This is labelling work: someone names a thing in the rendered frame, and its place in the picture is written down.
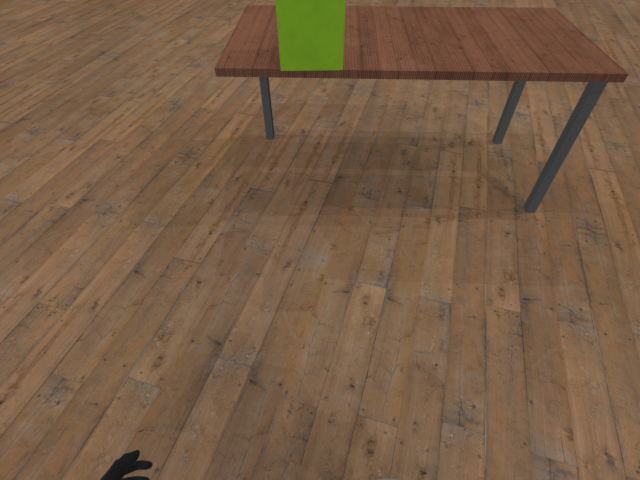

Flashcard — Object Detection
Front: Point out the table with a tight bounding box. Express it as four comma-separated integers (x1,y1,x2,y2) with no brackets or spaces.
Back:
215,5,628,213

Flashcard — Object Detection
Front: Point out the robot left hand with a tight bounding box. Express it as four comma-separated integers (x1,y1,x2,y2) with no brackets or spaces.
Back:
100,450,153,480

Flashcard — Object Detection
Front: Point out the carton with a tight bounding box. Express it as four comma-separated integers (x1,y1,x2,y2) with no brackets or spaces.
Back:
275,0,346,71

